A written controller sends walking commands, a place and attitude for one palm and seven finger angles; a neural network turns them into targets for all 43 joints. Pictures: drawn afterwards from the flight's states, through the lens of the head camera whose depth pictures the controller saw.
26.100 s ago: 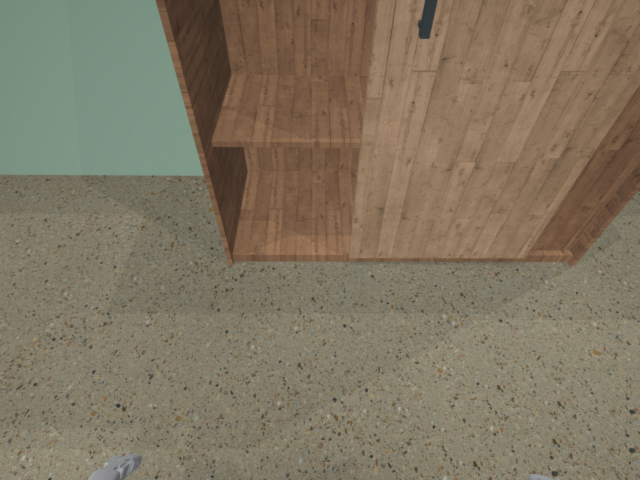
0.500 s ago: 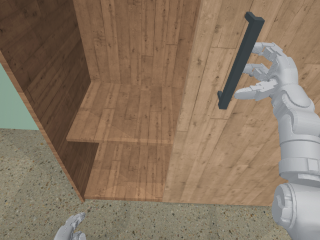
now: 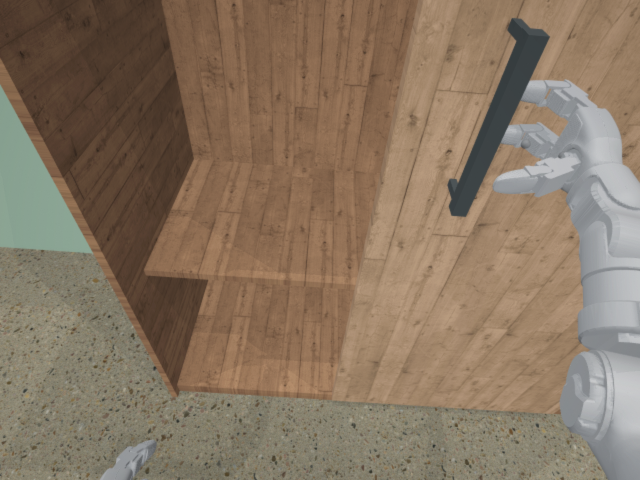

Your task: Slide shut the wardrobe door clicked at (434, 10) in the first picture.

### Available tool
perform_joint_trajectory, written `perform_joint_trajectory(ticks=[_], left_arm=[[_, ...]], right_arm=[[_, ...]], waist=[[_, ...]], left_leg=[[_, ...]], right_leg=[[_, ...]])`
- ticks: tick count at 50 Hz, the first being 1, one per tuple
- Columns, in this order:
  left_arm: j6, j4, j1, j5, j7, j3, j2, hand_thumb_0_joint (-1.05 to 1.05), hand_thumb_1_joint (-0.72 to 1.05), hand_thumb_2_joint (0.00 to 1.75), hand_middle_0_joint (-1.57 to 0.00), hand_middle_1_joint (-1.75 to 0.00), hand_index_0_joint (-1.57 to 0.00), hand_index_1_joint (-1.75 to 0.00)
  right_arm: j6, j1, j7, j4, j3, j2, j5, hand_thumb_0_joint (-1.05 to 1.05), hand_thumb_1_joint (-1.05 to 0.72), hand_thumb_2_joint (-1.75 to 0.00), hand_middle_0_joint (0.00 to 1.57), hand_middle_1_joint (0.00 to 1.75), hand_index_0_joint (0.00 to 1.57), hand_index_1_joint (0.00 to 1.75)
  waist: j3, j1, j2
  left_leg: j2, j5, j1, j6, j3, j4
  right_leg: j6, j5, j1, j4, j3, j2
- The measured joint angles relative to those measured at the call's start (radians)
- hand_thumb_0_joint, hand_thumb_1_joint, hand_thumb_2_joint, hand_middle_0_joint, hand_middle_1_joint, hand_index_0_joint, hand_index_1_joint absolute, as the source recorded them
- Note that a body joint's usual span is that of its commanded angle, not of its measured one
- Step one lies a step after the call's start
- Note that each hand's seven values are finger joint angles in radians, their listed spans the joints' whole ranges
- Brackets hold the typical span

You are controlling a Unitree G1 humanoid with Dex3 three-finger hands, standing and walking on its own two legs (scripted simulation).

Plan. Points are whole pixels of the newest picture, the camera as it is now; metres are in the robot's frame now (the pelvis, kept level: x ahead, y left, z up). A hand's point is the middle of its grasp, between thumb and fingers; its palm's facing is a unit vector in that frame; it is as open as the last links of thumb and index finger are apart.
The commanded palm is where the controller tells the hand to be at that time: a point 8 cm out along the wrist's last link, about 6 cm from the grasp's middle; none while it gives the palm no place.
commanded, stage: move the hooked fingers beside the handle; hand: right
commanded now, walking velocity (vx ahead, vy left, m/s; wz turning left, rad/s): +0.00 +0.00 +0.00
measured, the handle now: (484, 129) +0.48 -0.12 +0.24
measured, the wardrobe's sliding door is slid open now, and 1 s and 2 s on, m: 0.48 0.48 0.49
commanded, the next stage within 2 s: none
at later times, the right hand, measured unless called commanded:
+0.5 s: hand (531, 143) +0.44 -0.17 +0.25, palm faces -0.10 +0.99 -0.01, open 13.6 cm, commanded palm +0.43 -0.24 +0.23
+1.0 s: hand (539, 143) +0.45 -0.18 +0.25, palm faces -0.10 +1.00 +0.00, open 13.3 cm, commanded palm +0.45 -0.24 +0.22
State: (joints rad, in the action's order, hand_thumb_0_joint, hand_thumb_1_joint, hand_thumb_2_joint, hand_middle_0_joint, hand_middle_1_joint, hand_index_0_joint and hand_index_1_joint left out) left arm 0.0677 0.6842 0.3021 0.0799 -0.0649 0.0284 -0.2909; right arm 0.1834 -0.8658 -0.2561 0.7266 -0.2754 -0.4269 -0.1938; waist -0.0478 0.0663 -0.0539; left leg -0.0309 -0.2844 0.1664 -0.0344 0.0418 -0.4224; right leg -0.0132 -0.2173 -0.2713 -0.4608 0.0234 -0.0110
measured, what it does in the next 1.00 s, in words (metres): stands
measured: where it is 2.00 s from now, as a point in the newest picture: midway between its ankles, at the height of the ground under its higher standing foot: outside the picture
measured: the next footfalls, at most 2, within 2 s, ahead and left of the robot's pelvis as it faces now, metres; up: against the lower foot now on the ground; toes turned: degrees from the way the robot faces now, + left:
none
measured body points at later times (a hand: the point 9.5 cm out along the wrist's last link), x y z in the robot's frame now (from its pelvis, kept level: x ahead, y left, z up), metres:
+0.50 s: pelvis -0.01 +0.00 +0.00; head -0.01 +0.01 +0.45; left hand +0.08 +0.27 -0.11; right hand +0.44 -0.22 +0.25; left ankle -0.04 +0.09 -0.74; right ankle +0.01 -0.11 -0.74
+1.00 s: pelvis -0.03 -0.01 -0.01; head -0.01 +0.00 +0.44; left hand +0.02 +0.26 -0.12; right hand +0.45 -0.23 +0.25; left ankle -0.04 +0.09 -0.74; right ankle +0.01 -0.11 -0.74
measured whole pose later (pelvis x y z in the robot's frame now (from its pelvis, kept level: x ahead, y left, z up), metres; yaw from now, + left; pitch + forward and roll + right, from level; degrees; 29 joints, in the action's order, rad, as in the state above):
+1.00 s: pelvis -0.03 -0.01 -0.01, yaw +0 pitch +5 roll +1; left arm 0.10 0.71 0.39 0.07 -0.07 0.04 -0.30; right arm 0.04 -1.10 -0.32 1.08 -0.28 -0.51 -0.15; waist -0.06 0.09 -0.04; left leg -0.03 -0.27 0.32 -0.02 0.05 -0.51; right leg -0.03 -0.21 -0.43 -0.55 0.01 -0.02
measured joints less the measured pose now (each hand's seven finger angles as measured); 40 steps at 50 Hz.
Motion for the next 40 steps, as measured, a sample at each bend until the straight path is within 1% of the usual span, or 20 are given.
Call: perform_joint_trajectory(ticks=[11, 20, 28, 35, 40], left_arm=[[0.008, 0.003, 0.004, 0.000, -0.001, 0.003, 0.001, 0.01, 0.90, 0.90, -0.20, -0.30, -0.20, -0.29], [0.008, 0.000, 0.011, 0.000, -0.003, 0.007, 0.001, 0.01, 0.90, 0.90, -0.20, -0.30, -0.20, -0.30], [0.007, -0.002, 0.026, 0.000, -0.003, 0.004, -0.006, 0.01, 0.90, 0.90, -0.20, -0.30, -0.20, -0.29], [0.008, 0.007, 0.040, 0.000, -0.006, 0.009, -0.007, 0.01, 0.90, 0.90, -0.20, -0.30, -0.20, -0.29], [0.014, 0.012, 0.054, -0.003, -0.006, 0.010, -0.008, 0.01, 0.90, 0.90, -0.21, -0.30, -0.20, -0.30]], right_arm=[[-0.018, -0.029, -0.012, 0.046, 0.002, -0.006, 0.004, -0.01, 0.50, -0.30, 0.46, 1.23, 0.35, 1.23], [-0.040, -0.052, -0.043, 0.097, -0.011, -0.023, 0.006, -0.01, 0.50, -0.30, 0.51, 1.23, 0.36, 1.23], [-0.062, -0.079, -0.057, 0.141, -0.010, -0.034, 0.011, -0.01, 0.50, -0.30, 0.53, 1.23, 0.38, 1.23], [-0.087, -0.137, -0.080, 0.221, -0.009, -0.052, 0.017, -0.01, 0.50, -0.30, 0.56, 1.22, 0.41, 1.23], [-0.107, -0.178, -0.082, 0.277, -0.013, -0.064, 0.027, -0.01, 0.50, -0.30, 0.58, 1.22, 0.44, 1.23]], waist=[[-0.002, -0.002, -0.001], [-0.009, 0.003, 0.006], [-0.011, 0.007, 0.004], [-0.010, 0.010, 0.008], [-0.009, 0.014, 0.008]], left_leg=[[-0.001, 0.001, 0.016, 0.000, 0.003, -0.007], [-0.002, 0.000, 0.031, 0.001, 0.001, -0.016], [-0.003, 0.002, 0.050, 0.004, 0.001, -0.026], [-0.004, 0.003, 0.079, 0.005, 0.005, -0.043], [-0.004, 0.007, 0.106, 0.007, 0.008, -0.056]], right_leg=[[0.000, 0.001, -0.018, -0.010, -0.003, -0.001], [-0.002, -0.001, -0.032, -0.019, -0.001, -0.003], [-0.004, -0.002, -0.054, -0.033, -0.002, -0.003], [-0.006, -0.001, -0.085, -0.052, -0.005, -0.005], [-0.008, 0.003, -0.113, -0.065, -0.008, -0.006]])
